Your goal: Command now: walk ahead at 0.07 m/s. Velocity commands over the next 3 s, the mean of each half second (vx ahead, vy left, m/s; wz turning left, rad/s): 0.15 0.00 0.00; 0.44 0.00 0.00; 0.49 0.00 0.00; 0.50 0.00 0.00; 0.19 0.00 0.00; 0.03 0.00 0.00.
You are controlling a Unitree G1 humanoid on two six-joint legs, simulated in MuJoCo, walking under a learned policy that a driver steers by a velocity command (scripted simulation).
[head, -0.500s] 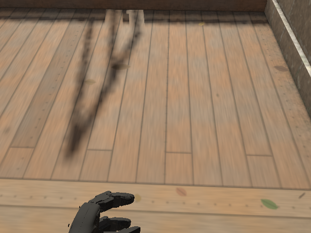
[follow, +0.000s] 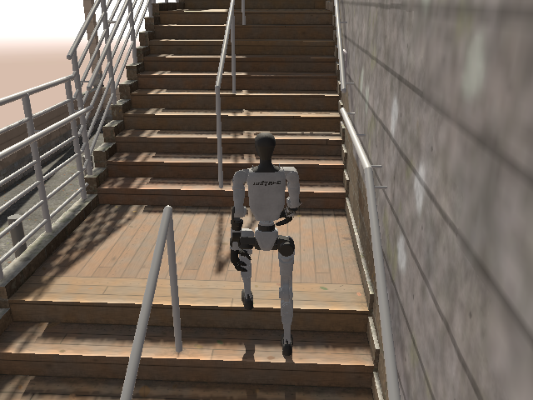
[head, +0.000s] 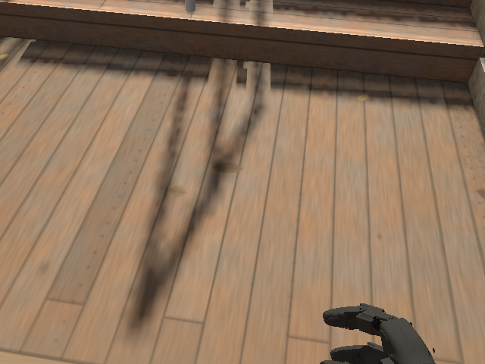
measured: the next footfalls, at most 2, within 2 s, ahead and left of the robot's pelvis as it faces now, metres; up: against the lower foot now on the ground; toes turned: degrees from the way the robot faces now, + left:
right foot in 0.68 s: +0.20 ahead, -0.12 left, +0.16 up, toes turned -4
left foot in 1.18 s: +0.57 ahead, +0.09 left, +0.16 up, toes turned +2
